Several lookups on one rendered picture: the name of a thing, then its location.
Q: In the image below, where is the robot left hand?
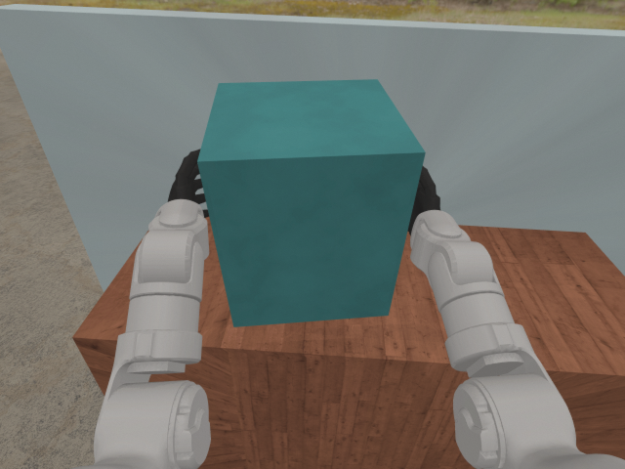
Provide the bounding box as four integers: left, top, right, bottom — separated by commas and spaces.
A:
168, 149, 209, 218

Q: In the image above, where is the left robot upper arm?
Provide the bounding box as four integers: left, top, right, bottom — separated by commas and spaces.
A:
71, 380, 211, 469

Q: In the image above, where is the carton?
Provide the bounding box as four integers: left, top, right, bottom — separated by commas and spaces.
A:
197, 79, 425, 327

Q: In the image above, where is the robot right hand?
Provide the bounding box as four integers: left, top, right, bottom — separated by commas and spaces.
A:
408, 166, 441, 236

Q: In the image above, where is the left robot forearm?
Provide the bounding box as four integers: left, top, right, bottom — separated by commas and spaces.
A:
94, 199, 209, 461

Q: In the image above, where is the pedestal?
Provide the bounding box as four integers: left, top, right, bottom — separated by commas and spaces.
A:
72, 217, 625, 469

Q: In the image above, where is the right robot upper arm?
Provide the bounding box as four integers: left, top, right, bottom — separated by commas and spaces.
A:
453, 373, 625, 469

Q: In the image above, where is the right robot forearm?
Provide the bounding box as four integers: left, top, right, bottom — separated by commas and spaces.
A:
410, 210, 576, 443

